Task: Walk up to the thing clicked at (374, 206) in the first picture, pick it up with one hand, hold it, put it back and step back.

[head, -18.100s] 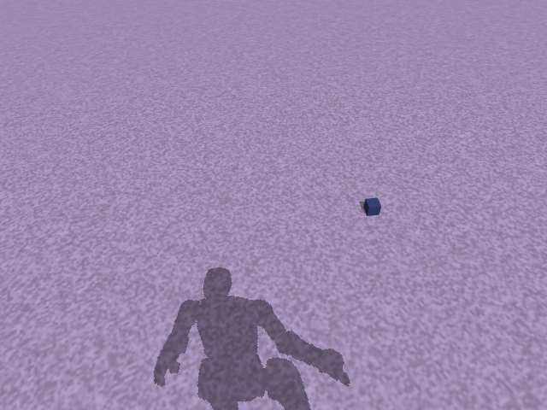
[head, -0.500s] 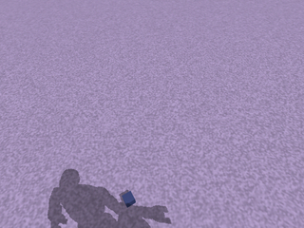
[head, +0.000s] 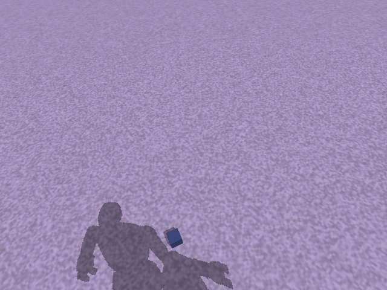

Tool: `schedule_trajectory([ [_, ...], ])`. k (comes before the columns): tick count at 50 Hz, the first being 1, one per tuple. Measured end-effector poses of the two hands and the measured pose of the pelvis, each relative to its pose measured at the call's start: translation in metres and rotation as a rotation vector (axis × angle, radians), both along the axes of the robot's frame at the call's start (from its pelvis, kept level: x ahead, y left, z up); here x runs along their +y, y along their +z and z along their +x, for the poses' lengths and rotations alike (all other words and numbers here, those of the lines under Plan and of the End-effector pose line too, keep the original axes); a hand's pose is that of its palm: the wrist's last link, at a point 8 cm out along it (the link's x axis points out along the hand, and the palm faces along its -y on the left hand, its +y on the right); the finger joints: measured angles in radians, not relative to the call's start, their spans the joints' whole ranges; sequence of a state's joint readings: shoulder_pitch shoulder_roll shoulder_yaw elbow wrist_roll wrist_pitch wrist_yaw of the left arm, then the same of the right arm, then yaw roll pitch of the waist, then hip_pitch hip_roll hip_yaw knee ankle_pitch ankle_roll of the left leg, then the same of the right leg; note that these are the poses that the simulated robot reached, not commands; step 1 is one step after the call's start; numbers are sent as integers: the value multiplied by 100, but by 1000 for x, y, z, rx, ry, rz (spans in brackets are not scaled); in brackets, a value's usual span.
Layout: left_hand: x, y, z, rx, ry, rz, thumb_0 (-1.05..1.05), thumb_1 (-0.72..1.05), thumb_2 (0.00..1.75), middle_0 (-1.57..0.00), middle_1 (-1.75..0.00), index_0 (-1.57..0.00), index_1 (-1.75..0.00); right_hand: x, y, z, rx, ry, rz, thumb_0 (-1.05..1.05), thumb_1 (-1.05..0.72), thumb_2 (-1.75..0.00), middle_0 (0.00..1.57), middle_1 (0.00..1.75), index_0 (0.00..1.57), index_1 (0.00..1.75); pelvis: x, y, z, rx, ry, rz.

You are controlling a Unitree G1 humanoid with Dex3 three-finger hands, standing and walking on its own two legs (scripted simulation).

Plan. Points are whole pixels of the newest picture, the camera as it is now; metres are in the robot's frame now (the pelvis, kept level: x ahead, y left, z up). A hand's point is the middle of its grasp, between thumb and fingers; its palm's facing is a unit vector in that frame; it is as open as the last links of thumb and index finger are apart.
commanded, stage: walk up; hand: left
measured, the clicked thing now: (174, 238) +0.52 +0.19 -0.74
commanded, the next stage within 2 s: none
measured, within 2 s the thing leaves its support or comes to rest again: neither
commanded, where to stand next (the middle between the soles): +0.14 +0.03 m, yaw -7 degrees
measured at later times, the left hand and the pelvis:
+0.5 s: hand out of the picture +0.16 +0.26 -0.15, palm faces -0.07 -0.89 -0.44, open 7.4 cm; pelvis +0.02 +0.00 -0.02, yaw -2 degrees
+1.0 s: hand out of the picture +0.07 +0.27 -0.16, palm faces -0.17 -0.91 -0.37, open 7.4 cm; pelvis +0.00 +0.00 -0.01, yaw -6 degrees
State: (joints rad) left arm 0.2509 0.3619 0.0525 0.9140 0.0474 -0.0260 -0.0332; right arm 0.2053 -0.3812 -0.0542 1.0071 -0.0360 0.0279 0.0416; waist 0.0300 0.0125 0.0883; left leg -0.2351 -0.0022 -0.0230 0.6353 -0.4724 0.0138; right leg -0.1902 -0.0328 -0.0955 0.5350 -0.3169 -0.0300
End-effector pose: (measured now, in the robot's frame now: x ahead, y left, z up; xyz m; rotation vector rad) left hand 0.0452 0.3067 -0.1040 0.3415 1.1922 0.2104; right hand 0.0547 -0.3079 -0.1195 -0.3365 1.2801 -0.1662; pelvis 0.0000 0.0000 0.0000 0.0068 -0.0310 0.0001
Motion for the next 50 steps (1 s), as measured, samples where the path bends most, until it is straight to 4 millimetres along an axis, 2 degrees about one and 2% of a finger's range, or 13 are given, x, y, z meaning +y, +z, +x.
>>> schedule_trajectory([
  [5, 19, -9, -2, 64, 3, -3, 0, 90, 89, -21, -30, -20, -30, 8, 14, 11, -97, -15, -28, 1, -90, -90, 20, 30, 21, 30, 11, -1, 13, -5, -9, 15],
  [11, 20, -4, 37, 22, -34, -2, 1, 91, 89, -20, -30, -20, -30, 0, 27, 12, -118, -44, -70, 1, -90, -90, 20, 30, 21, 30, 8, 3, 32, -22, -14, 1],
  [14, 14, -5, 62, -12, -53, 11, 1, 91, 89, -20, -30, -20, -30, -9, 19, 19, -104, -64, -76, 1, -90, -90, 20, 30, 21, 30, 4, -2, 38, -34, -24, -1],
  [18, 3, -11, 90, -55, -65, 48, 0, 91, 89, -20, -30, -20, -30, -19, -7, 37, -101, -98, -54, 1, -90, -90, 20, 30, 21, 30, -5, -19, 42, -42, -36, -7],
  [22, -5, -5, 105, -103, -99, 61, 0, 91, 89, -20, -30, -20, -30, -12, -19, 52, -99, -85, -30, 1, -90, -90, 20, 30, 20, 30, -2, -21, 26, -34, -32, 1],
  [26, -2, 0, 110, -138, -122, 80, 0, 91, 89, -21, -30, -20, -30, 0, -24, 49, -115, -58, -11, 1, -90, -90, 20, 30, 20, 30, 6, -23, 12, -18, -28, 5],
  [29, 6, -3, 110, -169, -122, 76, 0, 90, 89, -21, -30, -20, -30, 9, -27, 33, -93, -34, -14, 1, -90, -90, 20, 30, 20, 30, 12, -28, 4, -12, -13, 0],
  [32, 20, -15, 103, -187, -99, 51, 0, 90, 89, -21, -30, -20, -30, 17, -28, 7, -55, -26, -41, 0, -90, -90, 20, 30, 21, 30, 22, -35, -7, -22, -13, 18],
  [35, 29, -21, 84, -127, -73, 38, 0, 91, 89, -21, -30, -20, -30, 23, -18, -22, -20, -48, -52, 1, -90, -90, 20, 30, 21, 30, 28, -30, -13, -24, -20, -3],
  [38, 34, -24, 61, -64, -52, 26, 0, 91, 89, -20, -30, -20, -30, 22, -2, -43, 5, -64, -78, 1, -90, -90, 21, 30, 21, 30, 26, -20, -18, -13, -24, -17],
  [44, 31, -25, 19, 70, -87, -2, 0, 91, 89, -20, -30, -20, -30, 3, 21, -55, -52, -85, -112, 1, -90, -90, 21, 30, 21, 30, 19, -10, -14, 0, -76, -15],
  [47, 22, -21, 18, 100, -126, -1, 1, 91, 89, -20, -30, -20, -30, -14, 26, -61, -84, -106, -119, 1, -89, -90, 21, 30, 21, 30, 9, -9, -8, -1, -106, -13],
  [50, 8, -15, 29, 54, -144, 11, 1, 91, 89, -20, -30, -20, -30, -35, 21, -65, -75, -121, -120, 1, -89, -90, 21, 30, 21, 30, -3, -12, -3, -16, -104, -34],
])
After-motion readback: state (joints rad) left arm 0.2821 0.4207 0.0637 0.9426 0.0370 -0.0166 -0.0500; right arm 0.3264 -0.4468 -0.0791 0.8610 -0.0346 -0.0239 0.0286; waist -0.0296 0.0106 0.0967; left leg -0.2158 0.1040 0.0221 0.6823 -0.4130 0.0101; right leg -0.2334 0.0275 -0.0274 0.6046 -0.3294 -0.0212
